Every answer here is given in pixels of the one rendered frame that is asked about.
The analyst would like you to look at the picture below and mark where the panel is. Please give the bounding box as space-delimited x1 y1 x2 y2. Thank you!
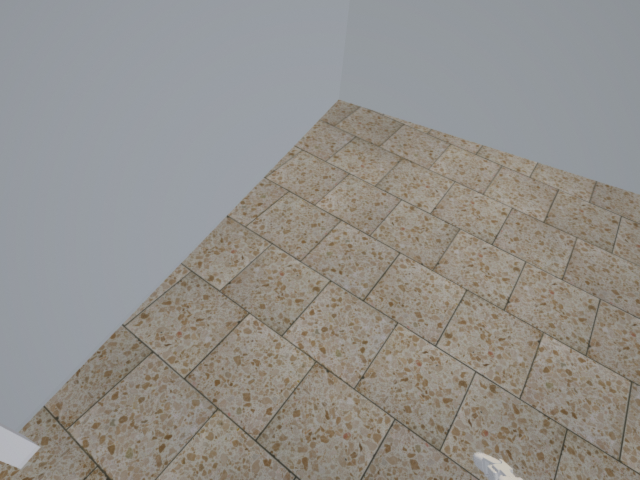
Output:
0 423 40 469

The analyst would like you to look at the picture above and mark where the right robot hand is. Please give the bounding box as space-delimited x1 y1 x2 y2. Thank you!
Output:
473 452 523 480

